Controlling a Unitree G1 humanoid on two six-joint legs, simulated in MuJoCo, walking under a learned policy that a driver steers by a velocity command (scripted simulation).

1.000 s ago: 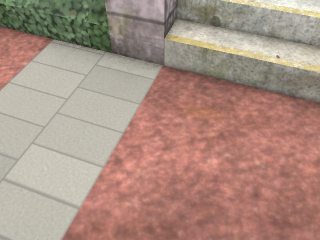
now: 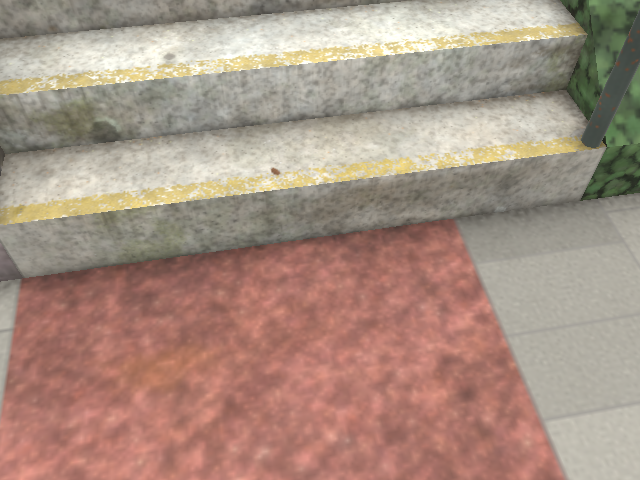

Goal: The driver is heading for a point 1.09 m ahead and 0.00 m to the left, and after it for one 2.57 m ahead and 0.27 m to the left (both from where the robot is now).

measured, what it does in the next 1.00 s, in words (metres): walks ahead: right foot, then left foot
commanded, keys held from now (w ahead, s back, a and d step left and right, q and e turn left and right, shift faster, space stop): w+e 0.30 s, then w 0.34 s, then w+q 0.36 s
